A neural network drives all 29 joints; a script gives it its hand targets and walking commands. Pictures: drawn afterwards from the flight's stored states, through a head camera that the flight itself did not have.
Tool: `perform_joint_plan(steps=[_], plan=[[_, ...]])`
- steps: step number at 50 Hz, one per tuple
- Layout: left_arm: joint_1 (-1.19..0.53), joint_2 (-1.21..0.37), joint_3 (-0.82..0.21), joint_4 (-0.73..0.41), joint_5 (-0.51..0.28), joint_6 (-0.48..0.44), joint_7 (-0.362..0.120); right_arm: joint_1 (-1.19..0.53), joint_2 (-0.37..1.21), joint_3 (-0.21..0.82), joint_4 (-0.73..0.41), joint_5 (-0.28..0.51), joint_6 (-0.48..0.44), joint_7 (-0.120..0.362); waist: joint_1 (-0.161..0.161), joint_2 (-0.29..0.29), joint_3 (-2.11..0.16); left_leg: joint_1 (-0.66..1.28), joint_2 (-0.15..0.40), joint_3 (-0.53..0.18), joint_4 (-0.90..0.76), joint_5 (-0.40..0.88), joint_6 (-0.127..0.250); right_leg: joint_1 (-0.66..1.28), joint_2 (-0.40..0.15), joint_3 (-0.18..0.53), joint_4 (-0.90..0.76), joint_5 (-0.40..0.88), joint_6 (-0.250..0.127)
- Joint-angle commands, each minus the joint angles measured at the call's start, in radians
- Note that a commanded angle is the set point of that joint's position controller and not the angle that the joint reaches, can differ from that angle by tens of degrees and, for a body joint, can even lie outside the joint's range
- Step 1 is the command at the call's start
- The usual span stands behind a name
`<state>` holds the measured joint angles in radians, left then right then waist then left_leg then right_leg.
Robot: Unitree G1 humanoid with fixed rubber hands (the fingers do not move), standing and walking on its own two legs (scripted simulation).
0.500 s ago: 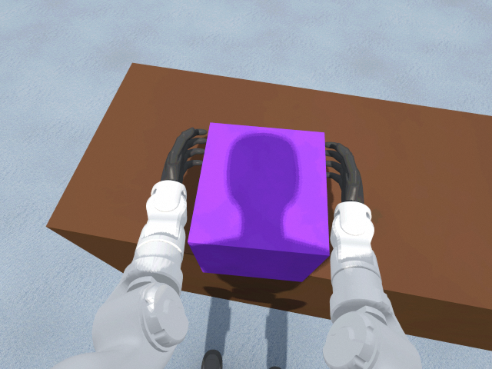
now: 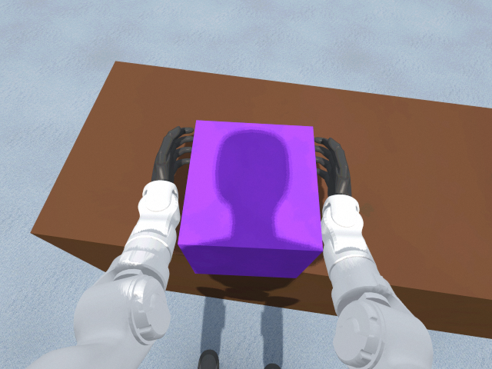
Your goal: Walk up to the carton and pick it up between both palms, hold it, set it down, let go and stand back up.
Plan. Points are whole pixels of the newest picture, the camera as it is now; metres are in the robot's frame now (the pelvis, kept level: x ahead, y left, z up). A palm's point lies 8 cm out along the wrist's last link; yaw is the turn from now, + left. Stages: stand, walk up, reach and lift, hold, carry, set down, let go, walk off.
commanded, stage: set down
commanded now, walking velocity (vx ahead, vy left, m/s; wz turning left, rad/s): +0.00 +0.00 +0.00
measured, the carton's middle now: (249, 205) +0.40 +0.02 -0.04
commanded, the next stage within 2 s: none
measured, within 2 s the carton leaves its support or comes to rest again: neither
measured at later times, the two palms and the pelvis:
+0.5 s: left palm (155, 163) +0.44 +0.18 +0.02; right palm (365, 179) +0.43 -0.17 +0.02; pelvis -0.01 +0.01 -0.01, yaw -2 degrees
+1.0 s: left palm (128, 125) +0.45 +0.20 +0.10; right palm (396, 145) +0.44 -0.18 +0.11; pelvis -0.02 +0.00 +0.00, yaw -1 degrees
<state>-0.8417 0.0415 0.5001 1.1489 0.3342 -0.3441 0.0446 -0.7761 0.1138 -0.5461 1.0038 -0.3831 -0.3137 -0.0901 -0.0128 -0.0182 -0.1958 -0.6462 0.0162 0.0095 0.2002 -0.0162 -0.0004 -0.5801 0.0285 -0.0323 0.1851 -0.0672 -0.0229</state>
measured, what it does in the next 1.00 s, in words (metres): stands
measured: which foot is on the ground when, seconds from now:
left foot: down 0.00-1.00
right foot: down 0.00-1.00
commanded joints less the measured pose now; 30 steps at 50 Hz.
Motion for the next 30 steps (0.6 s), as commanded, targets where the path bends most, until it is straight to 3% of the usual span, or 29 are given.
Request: perform_joint_plan(steps=[1,7,14,20,30], plan=[[-0.359,0.097,-0.099,-0.048,-0.098,-0.066,0.024,-0.354,-0.054,0.148,-0.041,0.12,-0.043,-0.025,0.023,0.05,-0.661,0.216,-0.025,0.01,0.103,0.206,0.012,0.318,-0.003,0.035,0.151,0.437,0.042],[-0.381,0.144,-0.092,0.01,-0.11,-0.1,0.03,-0.374,-0.148,0.145,0.013,0.153,-0.083,-0.042,0.007,0.056,-0.768,0.29,-0.031,0.001,0.165,0.332,-0.013,0.236,0.015,0.028,0.167,0.49,0.034],[-0.394,0.172,-0.183,0.036,-0.212,-0.1,0.031,-0.401,-0.243,0.245,0.07,0.295,-0.095,-0.028,0.006,0.071,-0.794,0.409,-0.022,-0.007,0.226,0.429,-0.051,0.098,0.032,0.023,0.15,0.447,0.025],[-0.42,0.223,-0.282,0.05,-0.33,-0.104,0.023,-0.439,-0.316,0.346,0.089,0.426,-0.077,-0.009,0.011,0.063,-0.766,0.428,-0.016,-0.011,0.244,0.386,-0.057,0.05,0.031,0.025,0.142,0.357,0.034],[-0.483,0.327,-0.411,0.052,-0.504,-0.067,-0.007,-0.514,-0.409,0.49,0.086,0.606,-0.001,0.012,0.012,0.033,-0.735,0.33,-0.014,-0.002,0.239,0.244,-0.029,0.129,0.011,0.043,0.18,0.296,0.066]])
